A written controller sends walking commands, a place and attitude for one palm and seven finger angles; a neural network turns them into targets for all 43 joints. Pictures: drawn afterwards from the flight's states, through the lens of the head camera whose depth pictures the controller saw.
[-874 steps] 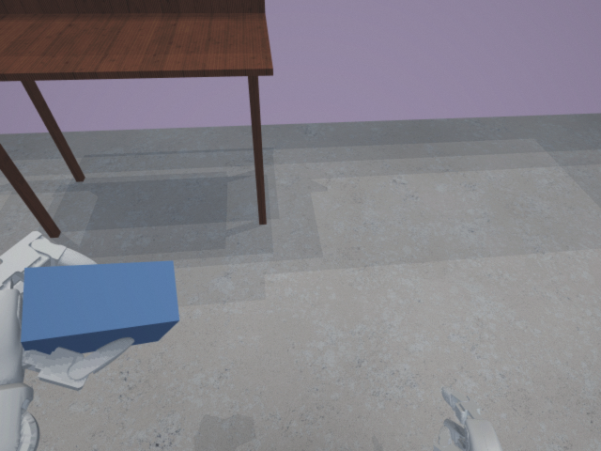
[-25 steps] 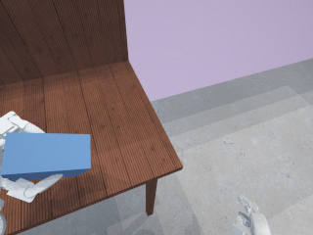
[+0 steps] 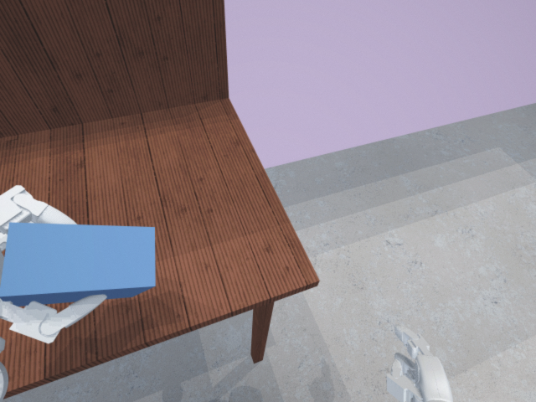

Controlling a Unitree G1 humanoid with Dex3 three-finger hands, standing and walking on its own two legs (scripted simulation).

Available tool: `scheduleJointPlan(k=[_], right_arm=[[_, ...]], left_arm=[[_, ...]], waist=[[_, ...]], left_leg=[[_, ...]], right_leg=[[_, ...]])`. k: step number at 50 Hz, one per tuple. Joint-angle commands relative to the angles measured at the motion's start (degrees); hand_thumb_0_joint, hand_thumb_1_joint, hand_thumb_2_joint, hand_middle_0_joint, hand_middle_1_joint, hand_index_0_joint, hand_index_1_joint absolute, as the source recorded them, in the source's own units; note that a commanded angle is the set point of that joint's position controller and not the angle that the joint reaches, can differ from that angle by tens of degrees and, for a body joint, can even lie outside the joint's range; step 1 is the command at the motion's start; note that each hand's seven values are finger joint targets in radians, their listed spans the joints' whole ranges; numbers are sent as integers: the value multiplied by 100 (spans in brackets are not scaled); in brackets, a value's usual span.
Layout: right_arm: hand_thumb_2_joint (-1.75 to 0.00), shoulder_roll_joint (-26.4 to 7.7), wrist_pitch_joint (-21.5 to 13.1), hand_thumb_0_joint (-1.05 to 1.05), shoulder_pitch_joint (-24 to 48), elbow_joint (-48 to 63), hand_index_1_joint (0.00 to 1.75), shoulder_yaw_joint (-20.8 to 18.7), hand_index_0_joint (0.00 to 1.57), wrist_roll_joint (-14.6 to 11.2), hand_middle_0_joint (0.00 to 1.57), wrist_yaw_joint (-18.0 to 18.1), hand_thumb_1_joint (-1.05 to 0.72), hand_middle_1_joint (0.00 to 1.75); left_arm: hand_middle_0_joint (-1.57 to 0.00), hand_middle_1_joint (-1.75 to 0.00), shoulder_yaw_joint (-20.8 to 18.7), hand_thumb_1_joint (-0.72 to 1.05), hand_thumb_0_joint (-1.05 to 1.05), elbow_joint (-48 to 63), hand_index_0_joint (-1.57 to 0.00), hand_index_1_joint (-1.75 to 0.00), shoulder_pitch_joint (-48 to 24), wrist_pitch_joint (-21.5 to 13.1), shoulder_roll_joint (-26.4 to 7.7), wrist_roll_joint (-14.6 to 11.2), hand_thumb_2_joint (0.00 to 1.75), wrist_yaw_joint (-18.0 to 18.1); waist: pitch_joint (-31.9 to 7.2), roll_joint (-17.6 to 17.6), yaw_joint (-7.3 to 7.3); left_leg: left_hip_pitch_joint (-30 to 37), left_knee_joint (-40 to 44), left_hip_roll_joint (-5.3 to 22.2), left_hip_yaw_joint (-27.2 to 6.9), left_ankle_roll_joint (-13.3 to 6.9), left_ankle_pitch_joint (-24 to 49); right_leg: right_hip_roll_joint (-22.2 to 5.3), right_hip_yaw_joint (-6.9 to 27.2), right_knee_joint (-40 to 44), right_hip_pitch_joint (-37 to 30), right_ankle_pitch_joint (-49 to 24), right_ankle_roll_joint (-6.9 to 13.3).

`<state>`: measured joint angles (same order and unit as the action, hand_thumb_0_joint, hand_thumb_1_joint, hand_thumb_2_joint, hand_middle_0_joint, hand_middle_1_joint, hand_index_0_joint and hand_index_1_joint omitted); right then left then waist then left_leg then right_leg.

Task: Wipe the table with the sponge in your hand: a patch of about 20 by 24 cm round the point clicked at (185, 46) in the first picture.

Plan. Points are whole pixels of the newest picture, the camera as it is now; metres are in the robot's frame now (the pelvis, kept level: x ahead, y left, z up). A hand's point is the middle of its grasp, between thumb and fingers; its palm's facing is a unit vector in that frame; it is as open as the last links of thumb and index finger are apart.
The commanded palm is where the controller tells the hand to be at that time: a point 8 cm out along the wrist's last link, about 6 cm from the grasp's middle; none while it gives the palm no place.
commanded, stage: shuffle to correct the standing spot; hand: left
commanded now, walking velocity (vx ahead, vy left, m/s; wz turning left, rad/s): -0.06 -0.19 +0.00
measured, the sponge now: (103, 266) +0.23 +0.21 +0.14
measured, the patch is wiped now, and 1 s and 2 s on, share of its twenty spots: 0.00 0.00 0.00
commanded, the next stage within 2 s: come to a stop and stand still in 0.40 s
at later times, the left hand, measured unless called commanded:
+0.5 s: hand (59, 267) +0.21 +0.23 +0.17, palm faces +0.31 -0.85 -0.43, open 10.1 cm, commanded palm +0.16 +0.28 +0.18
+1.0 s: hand out of the picture +0.20 +0.31 +0.16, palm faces +0.43 -0.84 -0.35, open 10.1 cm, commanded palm +0.14 +0.33 +0.18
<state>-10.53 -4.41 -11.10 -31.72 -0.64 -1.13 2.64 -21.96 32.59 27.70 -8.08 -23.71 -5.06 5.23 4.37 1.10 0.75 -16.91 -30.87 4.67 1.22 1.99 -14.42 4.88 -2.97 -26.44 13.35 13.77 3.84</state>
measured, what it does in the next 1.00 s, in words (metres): shifts its weight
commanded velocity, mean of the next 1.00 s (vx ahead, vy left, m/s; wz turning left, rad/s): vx -0.03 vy -0.09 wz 0.00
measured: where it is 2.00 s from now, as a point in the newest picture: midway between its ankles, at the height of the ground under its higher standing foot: outside the picture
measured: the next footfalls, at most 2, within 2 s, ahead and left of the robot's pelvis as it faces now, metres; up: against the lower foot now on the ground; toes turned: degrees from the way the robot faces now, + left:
none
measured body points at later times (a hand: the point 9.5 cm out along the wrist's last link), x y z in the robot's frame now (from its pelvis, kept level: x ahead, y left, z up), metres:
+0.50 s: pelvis +0.00 -0.01 +0.00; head +0.03 +0.01 +0.45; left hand +0.19 +0.28 +0.19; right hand +0.16 -0.24 -0.08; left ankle +0.02 +0.14 -0.74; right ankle +0.00 -0.07 -0.74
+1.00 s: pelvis -0.02 +0.05 +0.00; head +0.00 +0.08 +0.45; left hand +0.18 +0.35 +0.18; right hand +0.15 -0.17 -0.07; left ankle +0.02 +0.14 -0.74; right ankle +0.00 -0.07 -0.74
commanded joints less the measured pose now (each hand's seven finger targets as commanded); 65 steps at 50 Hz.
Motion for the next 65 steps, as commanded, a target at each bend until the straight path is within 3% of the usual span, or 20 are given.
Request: scheduleJointPlan(k=[1,10,18,26,27,28,29,30,31,32,34,37,40,41,46,49,52,54,61,65], right_arm=[[-90,-787,-341,0,375,862,30,-332,20,-38,20,35,-90,30],[-90,-789,-313,0,297,860,30,-366,20,-13,20,13,-90,30],[-90,-807,-304,0,348,832,30,-356,20,-5,20,37,-90,30],[-90,-771,-277,0,348,816,30,-340,20,-74,20,27,-90,30],[-90,-954,-811,0,-762,132,30,-514,20,282,20,85,-90,30],[-90,-590,-792,0,-186,349,30,-433,20,173,20,95,-90,30],[-90,-944,-901,0,-217,736,30,-522,20,56,20,36,-90,30],[-90,-977,-877,0,-292,791,30,-475,20,48,20,-41,-90,30],[-90,-878,-878,0,-77,761,30,-414,20,-49,20,-119,-90,30],[-90,-966,-875,0,-52,852,30,-417,20,-26,20,-189,-90,30],[-90,-869,-887,0,122,878,30,-352,20,-37,20,-252,-90,30],[-90,-786,-831,0,256,791,30,-267,20,-1,20,-149,-90,30],[-90,-750,-804,0,315,777,30,-197,20,72,20,5,-90,30],[-90,-788,-772,0,420,713,30,-176,20,82,20,55,-90,30],[-90,-773,-876,0,507,684,30,-110,20,69,20,76,-90,30],[-90,-774,-961,0,352,684,30,-119,20,68,20,-1,-90,30],[-90,-762,-982,0,294,632,30,-102,20,92,20,-84,-90,30],[-90,-793,-959,0,256,634,30,-141,20,99,20,-120,-90,30],[-90,-718,-830,0,410,674,30,-84,20,97,20,-95,-90,30],[-90,-737,-756,0,303,735,30,-115,20,103,20,-107,-90,30]], left_arm=[[-120,-160,-608,10,0,1214,-120,-160,-248,-384,-869,-47,130,117],[-120,-160,-722,10,0,1212,-120,-160,-166,-395,-959,-69,130,126],[-120,-160,-740,10,0,1242,-120,-160,-90,-407,-999,-65,130,153],[-120,-160,-721,10,0,1161,-120,-160,45,-374,-964,-81,130,196],[-120,-160,-3883,10,0,1835,-120,-160,-5521,-1028,-5236,797,130,-48],[-120,-160,-1885,10,0,-1165,-120,-160,-2622,-724,-2048,256,130,-311],[-120,-160,-1303,10,0,-1486,-120,-160,-1221,-682,-1429,182,130,-418],[-120,-160,-839,10,0,-564,-120,-160,-953,-813,-1144,90,130,-481],[-120,-160,-329,10,0,-316,-120,-160,-609,-852,-526,2,130,-437],[-120,-160,-439,10,0,178,-120,-160,-507,-848,-702,14,130,-350],[-120,-160,-421,10,0,517,-120,-160,-364,-827,-732,48,130,-198],[-120,-160,-757,10,0,612,-120,-160,-291,-826,-986,58,130,78],[-120,-160,-939,10,0,676,-120,-160,-617,-866,-1139,56,130,167],[-120,-160,-1015,10,0,820,-120,-160,-821,-879,-1271,81,130,219],[-120,-160,-517,10,0,642,-120,-160,-1400,-933,-772,242,130,212],[-120,-160,-294,10,0,561,-120,-160,-1382,-912,-584,331,130,184],[-120,-160,-120,10,0,498,-120,-160,-1092,-861,-375,358,130,158],[-120,-160,-213,10,0,629,-120,-160,-1075,-860,-477,371,130,156],[-120,-160,-570,10,0,903,-120,-160,-1022,-828,-804,304,130,175],[-120,-160,-483,10,0,951,-120,-160,-841,-832,-717,260,130,149]], waist=[[-968,-639,-82],[-1066,-347,-106],[-1066,-554,-96],[-1021,-409,-132],[-351,753,142],[-1299,515,87],[-1204,-81,339],[-1464,-377,276],[-1747,-803,184],[-1659,-715,244],[-1461,10,258],[-1198,566,139],[-769,436,55],[-684,108,17],[-581,-1045,40],[-737,-862,77],[-794,-601,35],[-879,-487,28],[-1202,-803,27],[-1350,-679,20]], left_leg=[[395,574,637,-567,-413,705],[420,303,490,-478,-377,531],[450,457,656,-611,-424,1096],[458,296,432,-471,-364,516],[-103,41,-23,588,-245,754],[84,211,-467,297,-309,1190],[379,-84,-250,389,-218,1337],[196,92,-203,282,-355,1152],[490,252,-53,167,-446,1562],[611,186,81,103,-472,1717],[289,65,-21,52,-423,1200],[394,2,-321,-18,-344,31],[572,128,-361,-173,-332,-193],[784,303,-291,-210,-344,-260],[60,1558,225,-779,-529,-1165],[-225,1664,402,-948,-592,-1071],[-38,1536,317,-870,-486,-541],[126,1381,267,-789,-408,43],[820,1112,213,-556,-120,1655],[952,929,251,-581,-102,2308]], right_leg=[[-808,679,365,-257,-879,-235],[-952,824,515,-202,-972,-149],[-868,663,405,-326,-1181,-228],[-1042,889,605,-238,-1019,-124],[-744,812,1116,99,-2344,-996],[-1112,931,501,-567,-2688,-309],[-1126,1440,396,-442,-3547,-586],[-1205,1175,39,-921,-3616,-738],[-1145,1006,-284,-950,-3210,-728],[-994,954,-261,-630,-2719,-830],[-978,905,79,-588,-1865,-811],[-1180,1235,880,56,-50,-436],[-1199,1388,1295,737,1431,-134],[-1116,1325,1277,968,1583,-120],[-590,673,390,-73,622,-298],[-598,493,50,-604,73,-333],[-597,438,220,-570,-179,-336],[-607,459,279,-608,-488,-322],[-595,318,197,-529,-923,-340],[-650,284,242,-643,-1138,-326]])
